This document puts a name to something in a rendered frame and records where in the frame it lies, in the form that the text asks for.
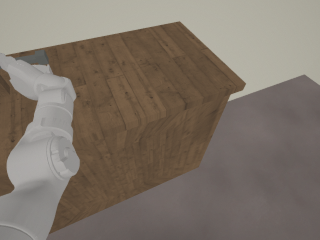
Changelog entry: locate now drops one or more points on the tap lever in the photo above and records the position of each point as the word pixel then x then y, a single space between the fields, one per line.
pixel 39 57

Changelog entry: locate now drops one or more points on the left robot hand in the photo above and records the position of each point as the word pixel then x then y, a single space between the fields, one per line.
pixel 23 75

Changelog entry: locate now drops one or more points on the counter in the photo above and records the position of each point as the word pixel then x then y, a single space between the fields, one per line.
pixel 147 104

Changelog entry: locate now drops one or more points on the left robot forearm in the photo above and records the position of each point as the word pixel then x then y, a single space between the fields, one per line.
pixel 54 110

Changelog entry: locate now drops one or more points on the robot left upper arm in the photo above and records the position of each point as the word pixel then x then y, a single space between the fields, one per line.
pixel 40 172

